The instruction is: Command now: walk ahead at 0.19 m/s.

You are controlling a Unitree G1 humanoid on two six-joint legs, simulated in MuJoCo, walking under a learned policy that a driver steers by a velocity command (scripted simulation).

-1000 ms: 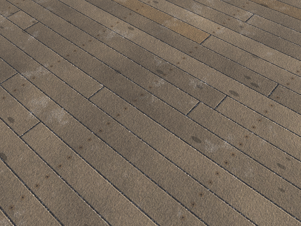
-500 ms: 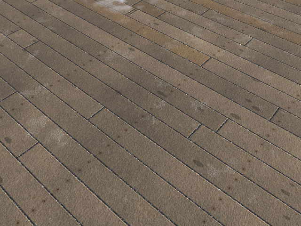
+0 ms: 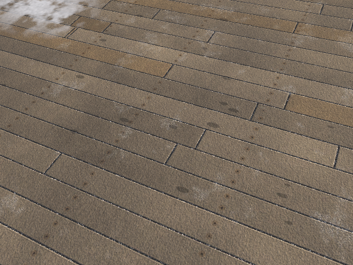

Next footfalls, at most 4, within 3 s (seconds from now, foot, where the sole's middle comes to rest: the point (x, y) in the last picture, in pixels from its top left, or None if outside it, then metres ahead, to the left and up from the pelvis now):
0.46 left None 0.24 0.24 -0.79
1.00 right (161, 236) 0.61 0.16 -0.79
1.40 left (116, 193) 0.81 0.37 -0.79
1.80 right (163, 221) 0.67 0.16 -0.79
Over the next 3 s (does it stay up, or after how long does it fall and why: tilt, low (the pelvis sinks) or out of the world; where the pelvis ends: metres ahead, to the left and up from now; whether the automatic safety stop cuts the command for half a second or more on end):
stays up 1.30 0.27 0.00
